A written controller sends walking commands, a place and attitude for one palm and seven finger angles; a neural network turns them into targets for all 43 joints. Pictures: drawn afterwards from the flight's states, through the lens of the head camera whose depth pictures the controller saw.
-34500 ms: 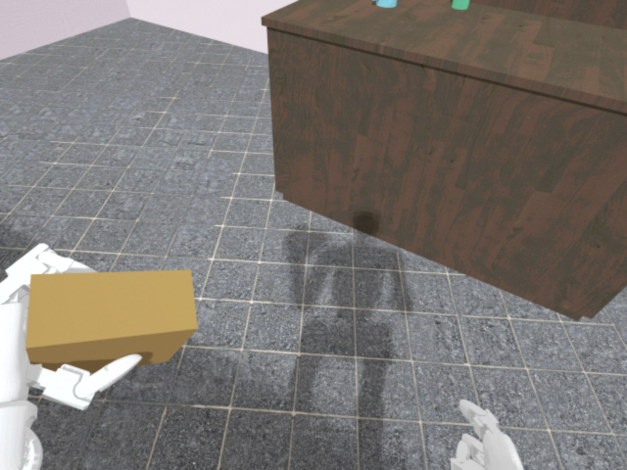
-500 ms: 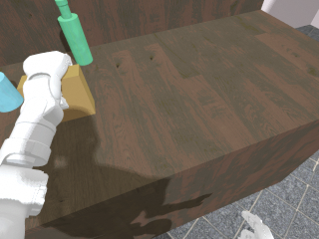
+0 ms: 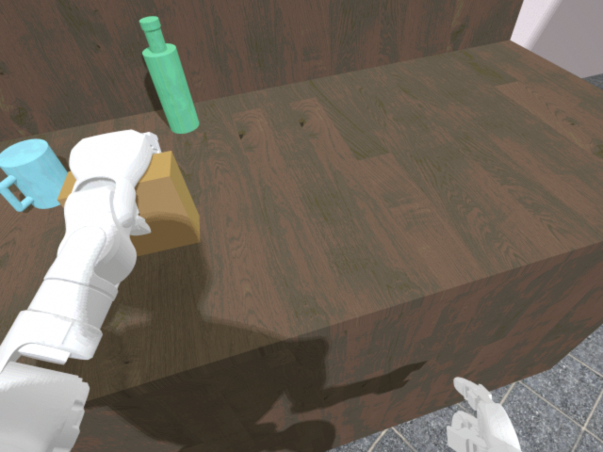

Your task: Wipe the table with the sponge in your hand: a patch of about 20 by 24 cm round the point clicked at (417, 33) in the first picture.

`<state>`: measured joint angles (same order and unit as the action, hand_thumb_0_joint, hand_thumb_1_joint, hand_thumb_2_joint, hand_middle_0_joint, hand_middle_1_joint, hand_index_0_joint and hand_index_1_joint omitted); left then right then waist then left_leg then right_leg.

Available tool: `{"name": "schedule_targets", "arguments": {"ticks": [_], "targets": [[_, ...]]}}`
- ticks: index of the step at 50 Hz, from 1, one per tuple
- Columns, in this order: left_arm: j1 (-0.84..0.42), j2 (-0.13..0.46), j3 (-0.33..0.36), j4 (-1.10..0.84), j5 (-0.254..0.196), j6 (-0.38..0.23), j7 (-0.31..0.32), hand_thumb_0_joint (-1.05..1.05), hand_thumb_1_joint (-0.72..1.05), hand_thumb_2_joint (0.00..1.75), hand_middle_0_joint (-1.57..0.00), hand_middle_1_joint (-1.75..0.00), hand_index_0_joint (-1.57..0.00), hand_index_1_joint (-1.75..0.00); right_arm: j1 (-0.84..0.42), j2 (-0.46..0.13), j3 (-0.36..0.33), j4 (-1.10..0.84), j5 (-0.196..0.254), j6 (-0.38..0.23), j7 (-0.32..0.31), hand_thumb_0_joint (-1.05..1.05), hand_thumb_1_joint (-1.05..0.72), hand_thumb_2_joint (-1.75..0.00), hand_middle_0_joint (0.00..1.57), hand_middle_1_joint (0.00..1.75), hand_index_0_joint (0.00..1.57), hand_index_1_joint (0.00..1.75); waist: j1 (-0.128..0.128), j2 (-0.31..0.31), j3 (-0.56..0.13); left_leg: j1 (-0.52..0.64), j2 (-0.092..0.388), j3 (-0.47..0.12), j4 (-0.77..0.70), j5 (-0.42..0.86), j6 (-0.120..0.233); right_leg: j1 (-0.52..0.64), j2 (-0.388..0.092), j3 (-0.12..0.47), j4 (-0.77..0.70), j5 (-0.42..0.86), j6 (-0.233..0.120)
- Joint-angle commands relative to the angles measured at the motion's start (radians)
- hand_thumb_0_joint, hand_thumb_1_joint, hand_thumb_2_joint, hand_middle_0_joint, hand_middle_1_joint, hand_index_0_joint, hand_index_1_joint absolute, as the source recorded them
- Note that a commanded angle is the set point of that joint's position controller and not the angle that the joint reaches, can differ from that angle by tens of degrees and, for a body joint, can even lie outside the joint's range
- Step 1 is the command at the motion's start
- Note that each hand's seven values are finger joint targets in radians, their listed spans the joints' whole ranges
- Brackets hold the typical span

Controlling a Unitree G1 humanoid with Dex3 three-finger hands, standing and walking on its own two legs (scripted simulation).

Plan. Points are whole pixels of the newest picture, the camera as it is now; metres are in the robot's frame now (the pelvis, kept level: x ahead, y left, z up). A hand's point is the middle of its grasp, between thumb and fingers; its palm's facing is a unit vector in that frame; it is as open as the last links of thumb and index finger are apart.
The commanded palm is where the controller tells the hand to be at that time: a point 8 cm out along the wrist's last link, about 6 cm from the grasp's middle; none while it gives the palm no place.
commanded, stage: wipe back along the middle lane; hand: left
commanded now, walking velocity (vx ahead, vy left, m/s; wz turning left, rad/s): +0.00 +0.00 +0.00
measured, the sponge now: (144, 219) +0.38 +0.27 +0.11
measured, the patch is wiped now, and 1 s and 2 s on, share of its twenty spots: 0.30 0.35 0.35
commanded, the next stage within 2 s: slide across to the third lane in 0.90 s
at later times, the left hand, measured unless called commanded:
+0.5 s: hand (137, 220) +0.33 +0.23 +0.17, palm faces +0.10 -0.05 -0.99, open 10.3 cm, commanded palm +0.29 +0.23 +0.21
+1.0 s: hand (134, 260) +0.28 +0.21 +0.17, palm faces +0.20 -0.12 -0.97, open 10.3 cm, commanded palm +0.23 +0.20 +0.20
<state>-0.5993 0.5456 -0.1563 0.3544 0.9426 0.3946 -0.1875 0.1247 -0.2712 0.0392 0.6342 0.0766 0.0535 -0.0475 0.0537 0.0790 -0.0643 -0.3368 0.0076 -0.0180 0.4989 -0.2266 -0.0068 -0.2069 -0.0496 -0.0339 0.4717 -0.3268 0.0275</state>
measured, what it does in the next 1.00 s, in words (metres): stands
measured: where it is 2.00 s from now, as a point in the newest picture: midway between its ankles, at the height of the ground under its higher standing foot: outside the picture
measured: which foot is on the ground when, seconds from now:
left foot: down 0.00-1.00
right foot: down 0.00-1.00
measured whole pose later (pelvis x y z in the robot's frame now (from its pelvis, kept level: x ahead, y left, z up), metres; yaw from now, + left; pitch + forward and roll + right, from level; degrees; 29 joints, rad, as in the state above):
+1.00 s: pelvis -0.01 -0.02 -0.01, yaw -1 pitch +0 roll +0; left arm -0.10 0.48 -0.14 -0.27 0.91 0.53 -0.11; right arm 0.04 -0.26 0.07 0.58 0.08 0.09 -0.01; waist 0.10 0.11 -0.09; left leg -0.31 0.03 -0.01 0.56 -0.25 -0.03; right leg -0.21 -0.03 -0.02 0.58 -0.37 0.01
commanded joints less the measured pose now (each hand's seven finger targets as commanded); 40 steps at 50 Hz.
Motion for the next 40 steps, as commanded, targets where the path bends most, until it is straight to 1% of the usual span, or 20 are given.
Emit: {"name": "schedule_targets", "arguments": {"ticks": [1,4,5,6,8,10,13,15,18,20,21,25,26,28,30,31,35,36,39,40], "targets": [[-0.34,0.151,0.075,-0.191,-0.01,0.037,0.008,0.0,0.1,1.3,-1.2,-1.6,-1.2,-1.6,-0.156,-0.101,-0.03,-0.159,0.004,-0.049,-0.007,0.0,-0.9,-0.9,0.2,0.3,0.2,0.3,0.006,-0.067,-0.279,0.229,-0.052,0.021,-0.016,0.295,0.044,0.006,0.07,-0.041,-0.039,0.38,-0.081],[-0.279,0.141,0.077,-0.197,-0.011,0.056,0.01,0.0,0.1,1.3,-1.2,-1.6,-1.2,-1.6,-0.175,-0.098,-0.028,-0.153,0.005,-0.049,-0.003,0.0,-0.9,-0.9,0.2,0.3,0.2,0.3,0.013,-0.09,-0.271,0.226,-0.047,0.022,-0.011,0.297,0.04,0.01,0.066,-0.042,-0.03,0.395,-0.078],[-0.265,0.174,0.112,-0.202,-0.015,0.061,0.012,0.0,0.1,1.3,-1.2,-1.6,-1.2,-1.6,-0.192,-0.102,-0.029,-0.148,0.005,-0.05,-0.005,0.0,-0.9,-0.9,0.2,0.3,0.2,0.3,0.018,-0.085,-0.262,0.227,-0.045,0.023,-0.013,0.287,0.04,0.011,0.068,-0.039,-0.033,0.387,-0.081],[-0.282,0.127,0.063,-0.227,-0.016,0.064,0.008,0.0,0.1,1.3,-1.2,-1.6,-1.2,-1.6,-0.188,-0.095,-0.022,-0.162,0.004,-0.051,-0.006,0.0,-0.9,-0.9,0.2,0.3,0.2,0.3,0.014,-0.079,-0.275,0.224,-0.053,0.023,-0.014,0.289,0.041,0.016,0.068,-0.044,-0.031,0.386,-0.08],[-0.224,0.104,0.056,-0.234,-0.018,0.076,0.006,0.0,0.1,1.3,-1.2,-1.6,-1.2,-1.6,-0.2,-0.091,-0.022,-0.16,0.005,-0.051,-0.002,0.0,-0.9,-0.9,0.2,0.3,0.2,0.3,0.021,-0.086,-0.256,0.224,-0.048,0.023,-0.011,0.294,0.039,0.009,0.067,-0.045,-0.027,0.392,-0.078],[-0.21,0.143,0.092,-0.24,-0.019,0.086,0.007,0.0,0.1,1.3,-1.2,-1.6,-1.2,-1.6,-0.218,-0.097,-0.022,-0.154,0.006,-0.049,-0.003,0.0,-0.9,-0.9,0.2,0.3,0.2,0.3,0.023,-0.095,-0.24,0.216,-0.044,0.026,-0.014,0.262,0.038,0.007,0.068,-0.039,-0.03,0.369,-0.078],[-0.171,0.082,0.045,-0.272,-0.024,0.095,0.0,0.0,0.1,1.3,-1.2,-1.6,-1.2,-1.6,-0.223,-0.088,-0.016,-0.166,0.005,-0.049,0.0,0.0,-0.9,-0.9,0.2,0.3,0.2,0.3,0.028,-0.101,-0.241,0.213,-0.047,0.025,-0.01,0.27,0.037,0.008,0.066,-0.045,-0.021,0.377,-0.075],[-0.135,0.116,0.08,-0.292,-0.026,0.103,0.003,0.0,0.1,1.3,-1.2,-1.6,-1.2,-1.6,-0.248,-0.09,-0.016,-0.166,0.005,-0.047,0.0,0.0,-0.9,-0.9,0.2,0.3,0.2,0.3,0.036,-0.099,-0.229,0.208,-0.045,0.029,-0.008,0.262,0.036,0.014,0.066,-0.038,-0.02,0.381,-0.077],[-0.036,0.075,0.066,-0.353,-0.034,0.112,-0.001,0.0,0.1,1.3,-1.2,-1.6,-1.2,-1.6,-0.246,-0.084,-0.015,-0.182,0.002,-0.041,0.006,0.0,-0.9,-0.9,0.2,0.3,0.2,0.3,0.044,-0.127,-0.25,0.208,-0.047,0.034,0.002,0.302,0.038,0.034,0.065,-0.04,-0.009,0.438,-0.07],[-0.018,0.104,0.092,-0.374,-0.031,0.128,0.0,0.0,0.1,1.3,-1.2,-1.6,-1.2,-1.6,-0.278,-0.087,-0.013,-0.18,0.005,-0.035,0.008,0.0,-0.9,-0.9,0.2,0.3,0.2,0.3,0.046,-0.115,-0.221,0.197,-0.042,0.036,-0.001,0.274,0.033,0.023,0.067,-0.033,-0.009,0.41,-0.072],[-0.021,0.065,0.053,-0.393,-0.037,0.132,-0.002,0.0,0.1,1.3,-1.2,-1.6,-1.2,-1.6,-0.267,-0.081,-0.008,-0.191,0.004,-0.034,0.008,0.0,-0.9,-0.9,0.2,0.3,0.2,0.3,0.042,-0.112,-0.22,0.19,-0.048,0.038,0.001,0.276,0.037,0.021,0.066,-0.04,-0.008,0.412,-0.07],[0.021,0.121,0.095,-0.364,-0.024,0.17,-0.003,0.0,0.1,1.3,-1.2,-1.6,-1.2,-1.6,-0.29,-0.092,-0.009,-0.174,0.008,-0.022,0.004,0.0,-0.9,-0.9,0.2,0.3,0.2,0.3,0.043,-0.12,-0.171,0.17,-0.039,0.042,-0.002,0.222,0.031,-0.008,0.068,-0.026,-0.013,0.35,-0.068],[0.012,0.072,0.045,-0.394,-0.029,0.172,-0.008,0.0,0.1,1.3,-1.2,-1.6,-1.2,-1.6,-0.28,-0.087,-0.006,-0.193,0.007,-0.024,0.002,0.0,-0.9,-0.9,0.2,0.3,0.2,0.3,0.041,-0.115,-0.194,0.17,-0.048,0.044,0.003,0.229,0.035,0.003,0.066,-0.03,-0.01,0.356,-0.067],[0.099,0.085,0.066,-0.399,-0.03,0.182,-0.014,0.0,0.1,1.3,-1.2,-1.6,-1.2,-1.6,-0.284,-0.088,-0.007,-0.192,0.008,-0.02,0.007,0.0,-0.9,-0.9,0.2,0.3,0.2,0.3,0.052,-0.116,-0.192,0.165,-0.043,0.041,0.009,0.249,0.035,0.009,0.065,-0.032,0.002,0.386,-0.065],[0.115,0.123,0.104,-0.436,-0.028,0.185,-0.014,0.0,0.1,1.3,-1.2,-1.6,-1.2,-1.6,-0.303,-0.089,-0.009,-0.194,0.008,-0.021,0.008,0.0,-0.9,-0.9,0.2,0.3,0.2,0.3,0.056,-0.117,-0.205,0.168,-0.04,0.042,0.017,0.244,0.032,0.013,0.068,-0.02,0.011,0.389,-0.067],[0.125,0.077,0.06,-0.449,-0.034,0.188,-0.02,0.0,0.1,1.3,-1.2,-1.6,-1.2,-1.6,-0.292,-0.084,-0.004,-0.21,0.007,-0.018,0.008,0.0,-0.9,-0.9,0.2,0.3,0.2,0.3,0.052,-0.115,-0.203,0.159,-0.046,0.045,0.02,0.247,0.036,0.013,0.066,-0.029,0.011,0.39,-0.064],[0.213,0.109,0.111,-0.518,-0.047,0.187,-0.017,0.0,0.1,1.3,-1.2,-1.6,-1.2,-1.6,-0.312,-0.082,-0.006,-0.214,0.011,-0.017,0.016,0.0,-0.9,-0.9,0.2,0.3,0.2,0.3,0.062,-0.106,-0.187,0.158,-0.035,0.039,0.022,0.24,0.032,0.002,0.07,-0.023,0.02,0.378,-0.065],[0.202,0.055,0.058,-0.528,-0.053,0.188,-0.018,0.0,0.1,1.3,-1.2,-1.6,-1.2,-1.6,-0.304,-0.076,0.001,-0.227,0.01,-0.015,0.015,0.0,-0.9,-0.9,0.2,0.3,0.2,0.3,0.054,-0.112,-0.178,0.149,-0.039,0.039,0.018,0.233,0.033,-0.006,0.07,-0.035,0.018,0.358,-0.063],[0.254,0.033,0.052,-0.577,-0.058,0.179,-0.003,0.0,0.1,1.3,-1.2,-1.6,-1.2,-1.6,-0.304,-0.074,-0.005,-0.228,0.013,-0.019,0.021,0.0,-0.9,-0.9,0.2,0.3,0.2,0.3,0.057,-0.1,-0.176,0.158,-0.033,0.039,0.022,0.232,0.031,-0.016,0.069,-0.033,0.022,0.354,-0.062],[0.289,0.062,0.091,-0.594,-0.06,0.176,0.005,0.0,0.1,1.3,-1.2,-1.6,-1.2,-1.6,-0.317,-0.075,-0.008,-0.23,0.012,-0.024,0.022,0.0,-0.9,-0.9,0.2,0.3,0.2,0.3,0.065,-0.118,-0.176,0.16,-0.027,0.034,0.022,0.226,0.029,-0.015,0.076,-0.028,0.025,0.344,-0.068]]}}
